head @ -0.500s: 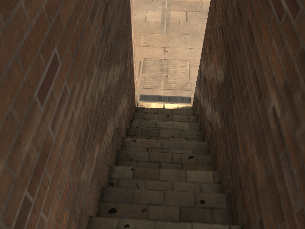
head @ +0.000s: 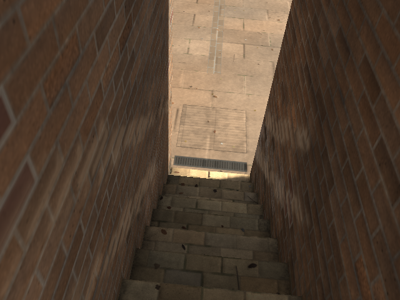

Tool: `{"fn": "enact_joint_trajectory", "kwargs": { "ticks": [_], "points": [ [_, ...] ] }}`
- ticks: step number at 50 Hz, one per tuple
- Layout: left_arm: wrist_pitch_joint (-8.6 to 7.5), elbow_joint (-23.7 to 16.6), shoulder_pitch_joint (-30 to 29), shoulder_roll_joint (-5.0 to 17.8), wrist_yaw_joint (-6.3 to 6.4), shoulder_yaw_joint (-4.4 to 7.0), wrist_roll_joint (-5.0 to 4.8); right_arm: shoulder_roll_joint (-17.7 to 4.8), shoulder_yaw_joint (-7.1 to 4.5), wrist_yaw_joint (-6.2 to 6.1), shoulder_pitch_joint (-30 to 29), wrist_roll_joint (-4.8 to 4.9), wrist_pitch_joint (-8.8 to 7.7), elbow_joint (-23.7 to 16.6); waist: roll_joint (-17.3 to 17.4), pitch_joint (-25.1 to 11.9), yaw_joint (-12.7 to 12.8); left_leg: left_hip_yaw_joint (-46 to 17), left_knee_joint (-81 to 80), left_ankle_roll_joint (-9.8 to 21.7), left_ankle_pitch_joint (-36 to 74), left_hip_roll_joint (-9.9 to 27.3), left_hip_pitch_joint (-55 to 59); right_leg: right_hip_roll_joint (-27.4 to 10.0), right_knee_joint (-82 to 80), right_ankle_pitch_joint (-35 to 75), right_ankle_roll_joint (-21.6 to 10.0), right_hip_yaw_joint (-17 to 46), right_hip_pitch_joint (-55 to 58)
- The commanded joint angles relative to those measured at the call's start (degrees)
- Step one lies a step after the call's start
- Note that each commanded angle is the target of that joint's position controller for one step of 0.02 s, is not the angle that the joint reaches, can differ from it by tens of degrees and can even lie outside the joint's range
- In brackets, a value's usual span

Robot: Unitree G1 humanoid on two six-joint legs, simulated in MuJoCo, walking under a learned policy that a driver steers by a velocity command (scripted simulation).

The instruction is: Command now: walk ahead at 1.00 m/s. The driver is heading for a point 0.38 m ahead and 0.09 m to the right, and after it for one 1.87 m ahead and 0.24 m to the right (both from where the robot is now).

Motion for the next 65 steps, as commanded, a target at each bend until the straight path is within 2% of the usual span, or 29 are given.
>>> {"fn": "enact_joint_trajectory", "kwargs": {
  "ticks": [1, 4, 5, 6, 7, 8, 12, 14, 15, 17, 19, 20, 21, 22, 23, 25, 28, 30, 32, 34, 37, 38, 40, 42, 44, 49, 54, 57, 65],
  "points": [
    [0.38, -1.18, 5.99, -0.01, -1.03, -0.22, -1.44, -7.56, -1.35, 0.34, -13.37, 0.86, -2.79, -7.14, 12.77, 6.69, 6.05, -4.81, -12.61, 5.00, 16.57, 5.60, -39.24, 1.98, -3.44, 19.10, -0.79, -10.37, 36.74],
    [1.03, 1.22, 14.71, 5.23, 2.23, 1.54, 0.58, -6.93, -1.65, 2.46, -12.20, -2.24, -1.35, -5.92, 13.50, 3.19, 5.61, -0.33, 11.71, 5.67, 45.87, 5.97, -22.06, 3.94, -8.79, -2.98, -4.19, -16.71, 38.66],
    [1.00, 7.58, 32.92, 7.15, 3.02, 3.37, 0.62, -8.58, -1.79, 2.76, -12.83, -2.87, -0.16, -4.99, 13.47, -3.56, 13.45, -3.12, 32.65, 7.33, 64.85, 8.58, -23.29, 1.87, -11.99, -9.87, -5.82, -14.73, 51.97],
    [0.55, 12.28, 48.45, 10.88, 2.74, 5.37, 0.97, -8.46, -2.62, 2.64, -21.30, -2.96, 0.17, -4.91, -0.60, -0.85, 25.23, -0.58, 69.22, 5.84, 40.33, -0.47, -35.53, -2.52, -23.60, -8.67, -11.01, -11.30, 60.78],
    [-0.92, 12.64, 44.20, 9.39, 2.11, 4.30, -0.83, -1.74, -1.33, 1.12, -24.61, -3.72, 0.27, -7.09, -7.65, 8.23, 21.74, -1.79, 82.19, 6.42, 3.85, -8.89, -50.04, -6.52, -20.05, 1.45, -8.14, -5.14, 53.83],
    [-3.18, 8.90, 33.77, 8.96, 1.75, 2.21, 0.55, -2.20, -0.82, 0.13, -11.01, -1.37, -0.69, -11.05, -9.77, 6.42, 5.78, -10.48, 58.10, 7.61, 13.58, -2.58, -63.59, -12.98, -10.30, 9.46, -8.99, 5.83, 61.29],
    [-5.33, 4.57, 12.33, 2.01, 4.70, 0.61, -0.67, -10.02, -2.45, 0.90, -15.43, -4.83, -0.01, -5.63, 6.83, 10.89, -4.29, -3.17, -5.27, -4.87, 40.44, 3.59, -22.97, -9.15, -15.43, -24.83, -15.36, 8.08, 5.81],
    [-6.64, 8.04, 16.32, 1.72, 4.33, 1.33, -2.63, -5.06, -1.34, 1.70, -4.71, -2.98, 0.03, -0.81, 8.29, 2.55, -6.90, 2.13, -2.15, -4.51, 67.43, -0.42, -2.55, -3.89, 1.11, -27.45, -12.00, -0.27, -4.28],
    [-6.83, -0.82, 9.28, -5.03, 2.30, -3.62, 2.27, 6.98, 4.20, 9.98, -16.69, -13.83, -1.14, -8.21, 4.04, 8.49, 0.06, -2.03, -15.75, -2.15, 80.78, 9.56, -5.19, -2.87, 4.06, -54.43, -3.43, -12.53, -19.63],
    [-5.88, -0.18, 12.45, 7.20, 1.38, -0.96, 2.90, 1.84, 2.60, 12.60, -12.52, -10.61, 0.25, -11.10, 2.71, -3.36, -4.12, 7.80, -11.88, -3.36, 76.06, 1.14, 16.80, 1.35, 10.22, -56.19, -2.19, -15.48, -19.80],
    [-5.59, -2.35, 8.59, 10.72, 1.70, -1.27, -1.44, -6.91, -0.96, 10.72, 7.80, -10.52, 1.64, -7.51, 15.34, -1.31, -17.13, 14.63, -33.13, 2.92, 69.17, -0.15, 25.23, 5.80, 44.68, -36.33, 5.95, -16.10, -12.69],
    [-5.10, 0.32, 11.89, 9.53, -1.10, -1.97, -1.26, -9.84, -1.98, 9.83, 21.84, -10.57, 2.79, -2.74, 28.15, -2.81, -22.43, -1.24, -45.01, 12.69, 82.42, 12.23, 34.19, 4.74, 75.35, -49.73, 10.80, -8.28, -16.01],
    [-3.78, 2.60, 33.11, 1.67, -5.23, -2.49, -0.42, -16.93, -1.89, 11.61, 12.78, -8.63, 2.33, -7.16, 22.09, -19.70, -3.51, -28.17, -12.65, 27.36, 118.56, 29.82, 48.28, 0.48, 84.75, -67.05, 11.15, -0.94, -28.21],
    [-2.84, 0.29, 30.24, 3.89, -4.61, -2.57, -2.61, -17.69, -2.16, 11.79, 6.42, -11.42, 1.55, -7.89, 5.98, -20.32, -3.11, -32.31, -12.84, 30.01, 117.53, 34.47, 42.09, -1.18, 84.71, -64.40, 9.98, 2.23, -38.33],
    [-2.15, -3.90, 21.00, 5.24, -3.38, -2.48, -1.36, -11.80, -0.20, 10.70, -0.97, -9.82, -0.42, -11.25, -3.70, -16.28, -2.30, -25.52, -13.92, 23.68, 101.28, 29.43, 29.29, -3.23, 68.59, -53.24, 7.66, 0.25, -42.34],
    [-1.71, -6.80, 9.84, 3.96, -0.89, -3.54, 3.01, 0.04, 4.35, 8.14, -21.58, -3.78, -3.39, -17.89, -2.66, -2.12, 3.54, -22.63, -22.16, 16.43, 64.29, 24.41, -7.09, -12.05, 26.21, -33.39, 7.03, 1.71, -33.72],
    [-0.58, 4.40, 25.08, -1.32, -6.08, -3.02, 4.17, -13.16, 1.19, 8.96, -16.53, -9.19, -3.13, -12.85, 4.22, -4.46, 13.01, -5.41, -13.89, 11.70, 57.39, 9.14, -50.21, -5.22, 28.97, -6.97, 3.05, -15.20, 19.92],
    [-1.04, 0.77, 9.46, 4.13, -6.24, -1.46, 5.71, -8.62, 1.87, 4.96, 3.53, -4.04, -4.95, -6.07, 5.50, -3.47, -2.58, -13.01, -0.63, 9.86, 46.04, 12.15, -13.68, -8.19, 6.29, -0.10, 4.70, -7.58, -13.01],
    [0.06, -0.36, 1.26, 3.08, -6.48, -2.46, 2.42, -4.39, 3.01, 2.76, 1.62, -3.58, -2.57, -7.16, 1.40, -1.37, -6.69, -14.64, 3.79, 7.02, 29.39, 11.18, -7.79, -11.08, -23.36, 12.06, 3.54, -4.60, -11.41],
    [1.61, -0.95, 3.98, 2.21, -6.38, -1.59, 2.74, -12.88, 1.69, 5.56, -4.85, -7.24, -0.75, -7.00, 5.82, 1.44, -0.76, -16.53, 1.29, 8.48, 20.62, 12.68, -31.80, -6.01, -15.60, 15.88, 0.75, -11.82, 17.71],
    [1.70, 0.84, 26.76, 11.82, -3.48, 3.65, 3.04, -15.07, 1.17, 8.94, -18.66, -7.22, -0.83, -9.32, 1.86, -3.85, 12.38, -6.80, 27.81, 0.27, 28.15, 8.15, -36.20, -4.52, -22.87, 6.09, -4.54, -14.93, 45.08],
    [0.39, -0.36, 28.46, 16.28, -4.46, 3.72, 2.38, -4.46, 2.87, 10.98, 1.41, -5.51, -0.84, -4.35, -17.21, -19.92, 4.75, 0.79, 61.13, -5.10, -4.51, -1.48, -47.90, -15.67, -12.11, 48.34, -18.77, -5.17, 65.74],
    [-2.45, -3.43, 25.96, 13.98, -7.88, 2.24, 2.16, -10.22, 3.42, 9.40, -8.44, -3.02, -0.94, -12.38, -2.94, -21.00, 5.68, -0.66, 75.87, -8.29, -8.86, 1.89, -65.65, -22.14, -15.26, 33.05, -18.69, 9.37, 65.47],
    [-3.27, -4.46, 17.41, 6.37, -8.38, -0.50, 1.45, -4.56, 6.41, 8.32, -7.96, -1.22, -0.87, -14.23, 6.83, -11.44, -1.95, -8.46, 61.33, -9.38, 5.35, 9.97, -60.82, -22.74, -17.64, 17.77, -13.15, 5.52, 41.53],
    [-3.50, -5.72, 10.23, 7.70, -9.70, -1.58, -0.71, -0.29, 9.28, 7.75, -4.69, 0.71, -0.33, -16.85, 2.91, -5.48, -7.24, -11.84, 57.07, -14.09, 8.41, 12.30, -48.80, -27.39, -27.58, 6.60, -18.63, 10.94, 15.76],
    [-5.83, -8.25, 4.45, 5.07, -4.53, -2.83, -2.41, -5.86, 6.60, 11.74, -5.44, -3.84, 2.57, -13.07, 7.49, -0.97, -4.13, 1.36, 7.14, -11.61, 41.25, 11.27, -21.27, -5.11, -27.71, -46.49, -3.16, -8.20, -5.55],
    [-3.11, -5.79, 10.31, 0.81, -8.04, -2.73, -5.55, -4.91, 5.53, 11.28, -11.19, -2.15, -0.50, -14.85, 8.21, -6.98, -0.15, -2.56, -21.95, -8.63, 38.55, 11.25, -10.34, -6.63, -20.40, -46.23, 0.61, -2.22, 19.36],
    [-1.66, -8.57, 14.32, 5.39, -5.79, -0.10, -1.68, -12.48, 1.48, 10.73, -21.64, -1.40, 0.01, -16.06, 7.79, 1.86, 4.40, -3.60, -26.57, -5.09, 9.41, 7.32, -21.21, -1.26, -22.36, -59.13, 1.86, -11.09, 22.16],
    [-0.90, -8.20, 14.69, 3.14, -5.47, -0.11, -2.24, -9.54, 1.75, 10.92, -20.13, -1.73, 0.48, -13.80, 7.78, -1.20, 2.18, -0.88, -24.34, -2.81, 34.06, 6.51, -7.89, 0.28, -22.19, -38.71, -0.29, -12.72, 22.27]
  ]
}}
